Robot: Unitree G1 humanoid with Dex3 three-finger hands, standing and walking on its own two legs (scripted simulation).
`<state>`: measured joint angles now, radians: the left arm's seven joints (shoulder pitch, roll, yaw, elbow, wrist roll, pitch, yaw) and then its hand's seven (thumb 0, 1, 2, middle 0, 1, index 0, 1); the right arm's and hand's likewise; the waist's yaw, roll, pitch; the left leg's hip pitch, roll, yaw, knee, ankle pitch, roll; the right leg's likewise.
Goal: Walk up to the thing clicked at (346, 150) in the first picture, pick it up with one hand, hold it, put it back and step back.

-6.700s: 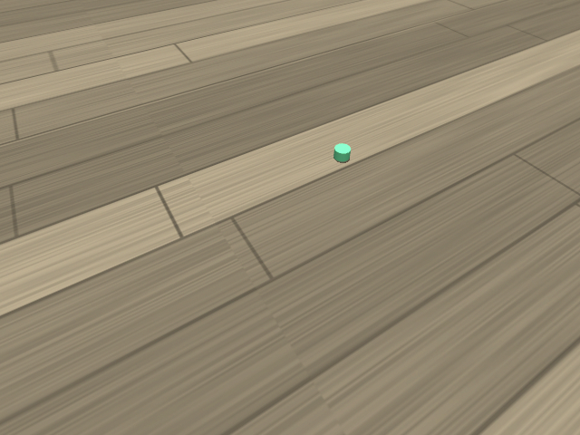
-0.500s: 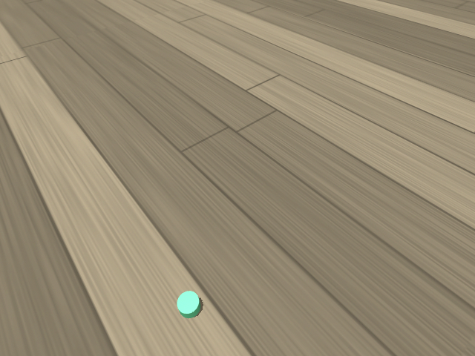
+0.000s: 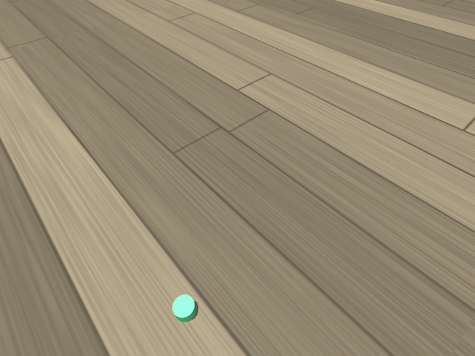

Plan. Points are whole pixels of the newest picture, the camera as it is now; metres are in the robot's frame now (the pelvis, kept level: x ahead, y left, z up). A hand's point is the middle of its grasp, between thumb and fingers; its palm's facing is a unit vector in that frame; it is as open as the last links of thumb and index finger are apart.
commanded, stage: walk up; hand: left
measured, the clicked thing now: (184, 308) +0.44 +0.23 -0.75
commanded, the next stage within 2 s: none
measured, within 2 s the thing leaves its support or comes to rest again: neither
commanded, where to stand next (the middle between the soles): +0.11 +0.00 m, yaw -1 degrees
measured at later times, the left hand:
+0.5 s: hand out of the picture +0.08 +0.25 -0.15, palm faces -0.01 -0.94 -0.33, open 7.3 cm
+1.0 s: hand out of the picture +0.13 +0.22 -0.15, palm faces -0.05 -0.92 -0.39, open 7.3 cm
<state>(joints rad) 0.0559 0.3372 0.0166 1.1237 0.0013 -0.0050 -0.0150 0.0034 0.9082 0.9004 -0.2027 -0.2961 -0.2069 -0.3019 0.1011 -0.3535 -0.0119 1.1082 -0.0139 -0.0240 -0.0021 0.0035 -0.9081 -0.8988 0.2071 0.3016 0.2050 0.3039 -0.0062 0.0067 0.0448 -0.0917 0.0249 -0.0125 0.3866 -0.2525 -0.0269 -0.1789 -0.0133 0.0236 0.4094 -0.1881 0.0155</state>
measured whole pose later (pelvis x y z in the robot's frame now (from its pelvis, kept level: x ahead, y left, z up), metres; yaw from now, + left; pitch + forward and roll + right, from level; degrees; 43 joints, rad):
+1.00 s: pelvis +0.05 -0.03 +0.00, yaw -2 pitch -2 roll +1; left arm 0.13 0.30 0.03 1.02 0.00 -0.01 0.02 0.00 0.91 0.90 -0.20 -0.30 -0.21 -0.30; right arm 0.15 -0.41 -0.05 1.00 0.00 0.05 -0.02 0.00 -0.91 -0.90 0.20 0.30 0.20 0.30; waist 0.00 0.06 0.17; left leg -0.36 -0.02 -0.11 0.92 -0.46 0.01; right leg -0.20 0.00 -0.01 0.47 -0.24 -0.03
